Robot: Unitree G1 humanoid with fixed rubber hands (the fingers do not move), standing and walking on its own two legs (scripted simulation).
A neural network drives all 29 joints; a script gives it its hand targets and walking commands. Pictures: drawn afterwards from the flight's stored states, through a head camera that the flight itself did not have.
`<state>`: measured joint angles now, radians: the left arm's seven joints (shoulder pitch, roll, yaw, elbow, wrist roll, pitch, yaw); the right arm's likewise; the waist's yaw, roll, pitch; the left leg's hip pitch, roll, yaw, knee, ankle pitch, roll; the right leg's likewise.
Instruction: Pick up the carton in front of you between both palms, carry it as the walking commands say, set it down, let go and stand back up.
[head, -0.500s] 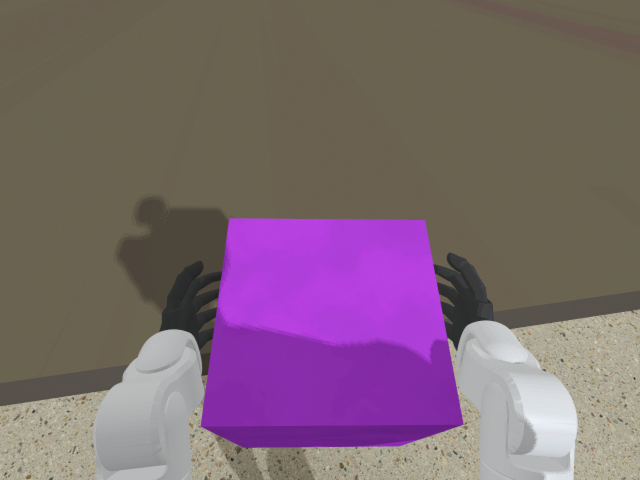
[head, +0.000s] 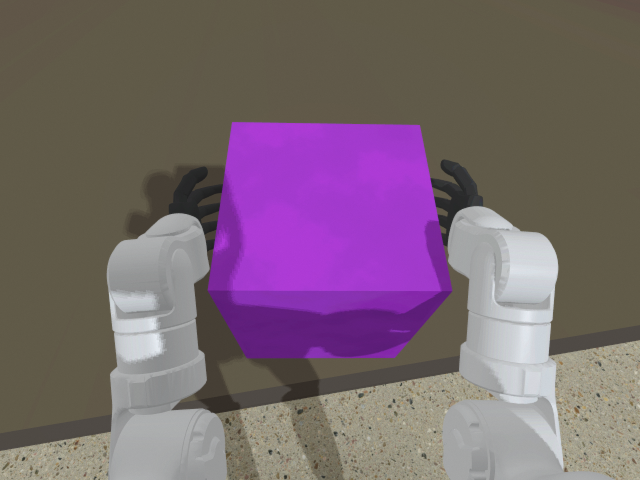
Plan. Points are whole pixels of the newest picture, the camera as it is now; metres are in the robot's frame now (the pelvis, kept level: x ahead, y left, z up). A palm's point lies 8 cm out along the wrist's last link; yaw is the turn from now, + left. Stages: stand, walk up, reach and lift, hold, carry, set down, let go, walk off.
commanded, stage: carry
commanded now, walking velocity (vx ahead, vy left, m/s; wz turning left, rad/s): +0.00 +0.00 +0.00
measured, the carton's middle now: (323, 254) +0.36 +0.00 +0.09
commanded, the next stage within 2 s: none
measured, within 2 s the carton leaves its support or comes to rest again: neither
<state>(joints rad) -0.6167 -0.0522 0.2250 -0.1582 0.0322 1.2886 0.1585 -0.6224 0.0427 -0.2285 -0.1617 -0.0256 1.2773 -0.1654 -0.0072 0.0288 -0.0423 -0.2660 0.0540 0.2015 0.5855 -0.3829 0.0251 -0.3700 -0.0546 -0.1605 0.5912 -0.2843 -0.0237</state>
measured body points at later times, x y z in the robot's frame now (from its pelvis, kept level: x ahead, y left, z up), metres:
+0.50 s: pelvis +0.07 +0.01 +0.03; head +0.16 +0.01 +0.46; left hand +0.43 +0.16 +0.11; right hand +0.43 -0.14 +0.11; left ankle -0.04 +0.09 -0.71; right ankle +0.02 -0.10 -0.71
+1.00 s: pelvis +0.15 +0.01 +0.00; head +0.15 +0.01 +0.45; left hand +0.48 +0.17 +0.11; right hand +0.49 -0.14 +0.12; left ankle +0.13 +0.13 -0.73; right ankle +0.12 -0.06 -0.73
